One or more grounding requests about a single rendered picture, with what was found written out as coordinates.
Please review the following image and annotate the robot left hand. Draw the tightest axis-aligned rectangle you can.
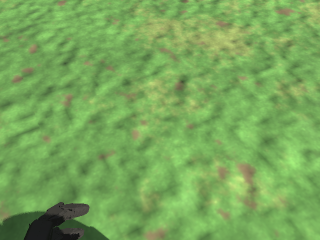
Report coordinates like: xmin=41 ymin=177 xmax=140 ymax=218
xmin=24 ymin=202 xmax=90 ymax=240

